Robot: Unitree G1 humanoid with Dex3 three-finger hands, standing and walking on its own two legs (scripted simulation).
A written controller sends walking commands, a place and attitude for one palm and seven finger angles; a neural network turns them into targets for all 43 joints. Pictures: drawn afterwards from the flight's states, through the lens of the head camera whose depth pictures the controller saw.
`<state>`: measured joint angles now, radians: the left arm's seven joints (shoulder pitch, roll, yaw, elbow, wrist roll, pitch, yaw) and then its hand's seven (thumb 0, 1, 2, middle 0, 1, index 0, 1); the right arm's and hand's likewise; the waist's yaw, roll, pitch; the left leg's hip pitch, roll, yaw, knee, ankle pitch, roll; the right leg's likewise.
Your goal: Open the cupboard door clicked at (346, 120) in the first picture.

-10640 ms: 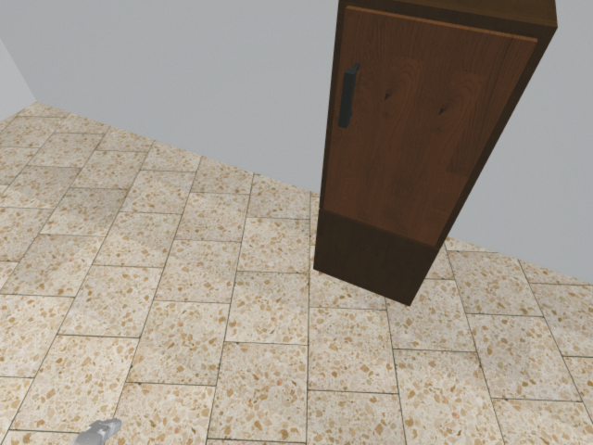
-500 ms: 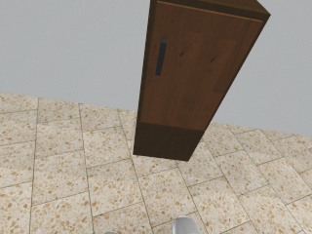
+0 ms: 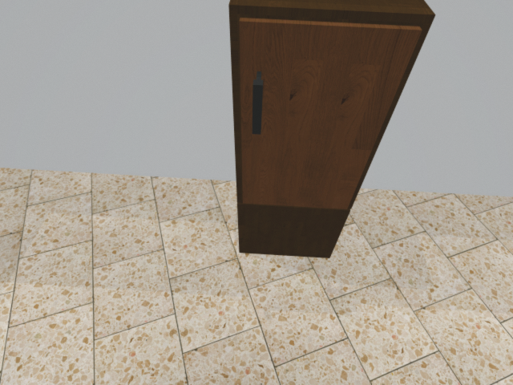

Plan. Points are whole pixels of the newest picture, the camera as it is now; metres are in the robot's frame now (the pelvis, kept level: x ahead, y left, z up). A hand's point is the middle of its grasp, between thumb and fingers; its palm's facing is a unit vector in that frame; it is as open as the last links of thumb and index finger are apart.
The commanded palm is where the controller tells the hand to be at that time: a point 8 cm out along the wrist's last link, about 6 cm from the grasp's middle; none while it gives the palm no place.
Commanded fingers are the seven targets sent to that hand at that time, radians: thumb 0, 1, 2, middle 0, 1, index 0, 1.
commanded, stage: come to a stop and stand still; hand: left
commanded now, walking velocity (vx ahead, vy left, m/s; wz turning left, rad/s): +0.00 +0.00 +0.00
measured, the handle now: (257, 103) +0.69 +0.02 +0.05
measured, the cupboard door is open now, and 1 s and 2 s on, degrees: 0 0 0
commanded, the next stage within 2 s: look again from close up in 0.10 s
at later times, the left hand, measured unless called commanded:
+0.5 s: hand out of the picture -0.03 +0.15 -0.17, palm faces +0.05 -0.99 -0.14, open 7.4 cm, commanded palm none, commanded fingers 0.00 0.90 0.90 -0.20 -0.30 -0.20 -0.30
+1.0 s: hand out of the picture -0.02 +0.14 -0.18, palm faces +0.03 -0.99 -0.14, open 7.4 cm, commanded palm none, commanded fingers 0.00 0.90 0.90 -0.20 -0.30 -0.20 -0.30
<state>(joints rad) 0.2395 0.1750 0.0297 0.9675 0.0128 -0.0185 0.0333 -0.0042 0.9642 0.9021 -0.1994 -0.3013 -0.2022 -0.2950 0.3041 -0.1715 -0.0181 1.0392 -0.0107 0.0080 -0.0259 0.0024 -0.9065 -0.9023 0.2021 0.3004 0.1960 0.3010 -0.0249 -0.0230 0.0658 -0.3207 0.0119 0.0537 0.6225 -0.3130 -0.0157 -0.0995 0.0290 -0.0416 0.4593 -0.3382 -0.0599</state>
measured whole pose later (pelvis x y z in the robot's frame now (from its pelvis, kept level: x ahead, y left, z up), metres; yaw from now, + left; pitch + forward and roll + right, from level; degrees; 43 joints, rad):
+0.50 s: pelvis +0.00 +0.00 +0.00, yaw +0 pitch -2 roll +1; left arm 0.37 0.10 -0.02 1.11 0.02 -0.01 0.03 0.01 0.91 0.90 -0.20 -0.30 -0.20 -0.29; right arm 0.21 -0.16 0.00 1.11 0.00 -0.01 -0.04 -0.01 -0.93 -0.90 0.20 0.30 0.20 0.30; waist 0.02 -0.01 0.03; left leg -0.21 0.00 0.06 0.41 -0.16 0.02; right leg -0.05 0.03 -0.04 0.39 -0.31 -0.04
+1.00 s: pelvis +0.02 -0.01 +0.00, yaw +0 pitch +0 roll +2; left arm 0.39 0.11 0.02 1.09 0.03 0.01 0.01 0.01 0.91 0.90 -0.19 -0.30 -0.20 -0.29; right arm 0.34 -0.10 0.00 1.15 -0.02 0.01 -0.03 0.00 -0.90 -0.90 0.20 0.30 0.20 0.30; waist -0.01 -0.03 0.01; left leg -0.27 0.00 0.07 0.50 -0.23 0.01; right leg -0.12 0.03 -0.03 0.51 -0.39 -0.06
